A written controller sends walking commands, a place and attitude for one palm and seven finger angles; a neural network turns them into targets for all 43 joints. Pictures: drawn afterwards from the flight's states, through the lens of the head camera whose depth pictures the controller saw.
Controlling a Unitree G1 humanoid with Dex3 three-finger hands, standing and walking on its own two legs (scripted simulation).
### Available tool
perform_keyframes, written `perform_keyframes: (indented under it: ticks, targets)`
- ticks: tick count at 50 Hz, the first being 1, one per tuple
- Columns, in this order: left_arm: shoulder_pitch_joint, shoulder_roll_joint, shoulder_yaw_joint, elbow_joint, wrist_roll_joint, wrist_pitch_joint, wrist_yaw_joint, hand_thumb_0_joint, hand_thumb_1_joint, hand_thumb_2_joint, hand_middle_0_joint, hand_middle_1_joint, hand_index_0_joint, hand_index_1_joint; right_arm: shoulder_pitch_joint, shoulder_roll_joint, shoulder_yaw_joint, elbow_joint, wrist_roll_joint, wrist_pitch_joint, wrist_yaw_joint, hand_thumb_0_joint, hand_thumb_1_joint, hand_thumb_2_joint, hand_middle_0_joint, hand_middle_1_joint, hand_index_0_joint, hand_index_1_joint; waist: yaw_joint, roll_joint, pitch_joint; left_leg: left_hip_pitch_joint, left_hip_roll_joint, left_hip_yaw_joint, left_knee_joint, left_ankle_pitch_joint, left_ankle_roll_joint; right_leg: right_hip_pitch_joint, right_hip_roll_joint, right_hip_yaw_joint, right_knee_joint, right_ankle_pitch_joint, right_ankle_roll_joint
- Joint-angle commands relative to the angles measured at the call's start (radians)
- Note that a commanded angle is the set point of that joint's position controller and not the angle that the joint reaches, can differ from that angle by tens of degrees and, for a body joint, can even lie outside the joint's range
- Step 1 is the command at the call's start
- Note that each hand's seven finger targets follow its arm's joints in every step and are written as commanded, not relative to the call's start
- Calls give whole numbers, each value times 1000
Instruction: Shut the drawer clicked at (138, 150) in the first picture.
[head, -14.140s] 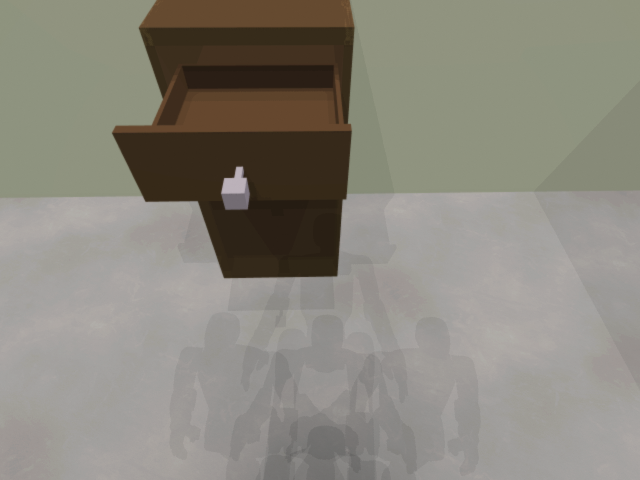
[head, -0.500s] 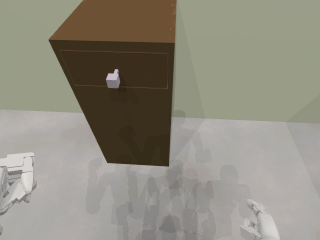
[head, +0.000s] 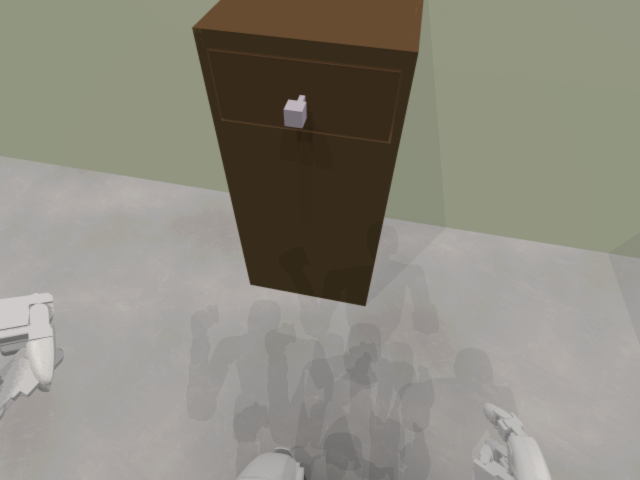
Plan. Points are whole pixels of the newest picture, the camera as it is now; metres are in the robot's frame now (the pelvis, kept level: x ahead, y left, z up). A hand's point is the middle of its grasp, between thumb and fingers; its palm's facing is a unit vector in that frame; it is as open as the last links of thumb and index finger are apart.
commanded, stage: step back with the hand held close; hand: left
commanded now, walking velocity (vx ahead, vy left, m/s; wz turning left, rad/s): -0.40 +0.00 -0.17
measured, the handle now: (297, 108) +0.78 +0.12 +0.03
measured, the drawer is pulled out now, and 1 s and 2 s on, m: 0.00 0.00 0.00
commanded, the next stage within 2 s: stop stepping back and stand still in 0.14 s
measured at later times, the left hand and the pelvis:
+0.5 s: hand out of the picture +0.05 +0.22 +0.18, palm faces +0.27 -0.85 -0.46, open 3.3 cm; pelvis -0.15 +0.00 +0.01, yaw -7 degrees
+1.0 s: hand out of the picture +0.02 +0.25 +0.16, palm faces +0.35 -0.83 -0.43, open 3.3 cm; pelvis -0.17 +0.02 +0.01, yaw -5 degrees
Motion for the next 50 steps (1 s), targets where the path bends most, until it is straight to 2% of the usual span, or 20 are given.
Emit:
perform_keyframes:
  ticks: [1, 3, 4, 5, 8, 12, 15, 17, 18, 20, 21, 30, 31, 33, 35, 40, 41, 42, 43, 50]
  targets:
    - [-116, 175, 97, -179, -1, -32, 23, 0, 900, 900, -1400, -1600, -1400, -1600, -89, -76, -30, -156, -10, -51, -23, 0, -900, -900, 200, 300, 200, 300, -63, -196, -115, 239, 34, -17, -54, -14, -10, -88, -254, 195, -151, 473, -99]
    - [-184, 172, 67, -192, -6, -33, 19, 0, 900, 900, -1400, -1600, -1400, -1600, -130, -112, -24, -145, 1, -56, -49, 0, -900, -900, 200, 300, 200, 300, -63, 27, -57, 319, 62, -17, -386, 291, -5, -97, -100, 74, 0, 368, -4]
    - [-177, 182, 86, -189, 0, -40, 25, 0, 900, 900, -1400, -1600, -1400, -1600, -117, -132, -31, -141, -2, -62, -54, 0, -900, -900, 200, 300, 200, 300, -44, 169, -107, 317, 222, -168, -414, 552, 54, -91, -35, 31, 144, 151, 26]
    - [-168, 179, 92, -179, 5, -48, 29, 0, 900, 900, -1400, -1600, -1400, -1600, -77, -104, -35, -133, -13, -80, -46, 0, -900, -900, 200, 300, 200, 300, -37, 182, -181, 385, 323, -209, -393, 749, 108, -131, -20, 34, 280, -151, 21]
    - [-59, 198, 152, -146, -23, -49, 18, 0, 900, 900, -1400, -1600, -1400, -1600, -61, -109, -51, -131, -33, -116, -16, 0, -900, -900, 200, 300, 200, 300, -27, 181, -245, 311, 382, -225, -403, 589, 188, -142, -6, 61, 521, -284, 29]
    - [-48, 153, 109, -255, -20, -24, 11, 0, 900, 900, -1400, -1600, -1400, -1600, -84, -114, -55, -142, -13, -116, 22, 0, -900, -900, 200, 300, 200, 300, -40, 125, -183, 235, 333, -123, -425, 424, 161, -85, -8, -10, 432, -208, 39]
    - [37, 165, 130, -258, -22, -9, 19, 0, 900, 900, -1400, -1600, -1400, -1600, -87, -108, -33, -180, -2, -115, 27, 0, -900, -900, 200, 300, 200, 300, -39, 186, -158, 85, 264, -105, -525, -222, 104, 114, -9, -95, 163, -209, 17]
    - [58, 176, 148, -230, -9, 7, 24, 0, 900, 900, -1400, -1600, -1400, -1600, -88, -100, -26, -189, -2, -104, 19, 0, -900, -900, 200, 300, 200, 300, -33, 175, -129, -10, 161, -30, -486, -372, 35, 242, 6, -145, -38, -213, -8]
    - [70, 211, 179, -214, 1, 12, 25, 0, 900, 900, -1400, -1600, -1400, -1600, -84, -94, -29, -189, -4, -92, 13, 0, -900, -900, 200, 300, 200, 300, -37, 68, -105, 8, 77, 49, -341, -328, -2, 181, -55, -76, -185, -270, -37]
    - [1, 234, 173, -200, -16, 6, 29, 0, 900, 900, -1400, -1600, -1400, -1600, -80, -96, -30, -166, -3, -68, 6, 0, -900, -900, 200, 300, 200, 300, -40, -264, -40, 76, 3, 13, 249, -99, -27, -173, -402, 402, -458, -488, -191]
    - [-67, 231, 171, -194, -19, 0, 37, 0, 900, 900, -1400, -1600, -1400, -1600, -64, -108, -30, -135, -13, -74, 1, 0, -900, -900, 200, 300, 200, 300, -49, -222, -46, 5, 26, -18, 339, -56, -26, -131, -423, 347, -426, -400, -196]
    - [-134, 141, 64, -88, 30, -24, 58, 0, 900, 900, -1400, -1600, -1400, -1600, -35, -113, -27, -96, -16, -160, -54, 0, -900, -900, 200, 300, 200, 300, -51, -112, -37, 297, 29, 102, -330, -61, 51, -25, -227, 83, -209, -336, -102]
    - [-137, 141, 63, -118, 28, -29, 60, 0, 900, 900, -1400, -1600, -1400, -1600, -18, -130, -35, -102, -17, -168, -56, 0, -900, -900, 200, 300, 200, 300, -56, -25, -50, 349, 60, 27, -409, -87, 72, -26, -186, 57, -97, -268, -76]
    - [-111, 162, 83, -191, 27, -44, 58, 0, 900, 900, -1400, -1600, -1400, -1600, -12, -155, -42, -128, -13, -172, -50, 0, -900, -900, 200, 300, 200, 300, -51, 229, -62, 453, 289, -322, -462, -4, 167, -187, -50, -97, 202, -149, -1]
    - [-136, 200, 121, -230, 38, -45, 53, 0, 900, 900, -1400, -1600, -1400, -1600, -20, -115, -27, -101, -23, -181, -36, 0, -900, -900, 200, 300, 200, 300, -61, 258, -9, 279, 312, -370, -562, -149, 202, -164, -60, -81, 319, -255, 2]
    - [-5, 151, 112, -121, 36, -25, 49, 0, 900, 900, -1400, -1600, -1400, -1600, -39, -114, -27, -102, -11, -166, -17, 0, -900, -900, 200, 300, 200, 300, -36, 68, -3, 6, 151, -52, -323, -235, 81, 219, -59, -82, -84, -129, -10]
    - [0, 159, 115, -88, 38, -25, 45, 0, 900, 900, -1400, -1600, -1400, -1600, -40, -109, -34, -107, -12, -151, -16, 0, -900, -900, 200, 300, 200, 300, -34, -70, 14, -58, 75, 18, -124, -228, 50, 202, -143, 107, -200, -254, -60]
    - [-22, 168, 121, -76, 34, -21, 40, 0, 900, 900, -1400, -1600, -1400, -1600, -41, -109, -46, -114, -12, -133, -10, 0, -900, -900, 200, 300, 200, 300, -42, -244, 10, -106, 18, 64, 127, -203, 22, 140, -326, 432, -353, -451, -147]
    - [-58, 157, 115, -50, 32, -21, 42, 0, 900, 900, -1400, -1600, -1400, -1600, -35, -120, -49, -110, -16, -123, -4, 0, -900, -900, 200, 300, 200, 300, -42, -229, 29, -131, 17, 20, 292, -183, 13, 106, -418, 536, -406, -450, -178]
    - [-150, 149, 73, -110, 31, -42, 42, 0, 900, 900, -1400, -1600, -1400, -1600, -76, -80, -10, -109, -15, -122, -27, 0, -900, -900, 200, 300, 200, 300, -45, -205, -23, 256, 65, 64, -93, -11, 28, -84, -273, 95, -293, -232, -135]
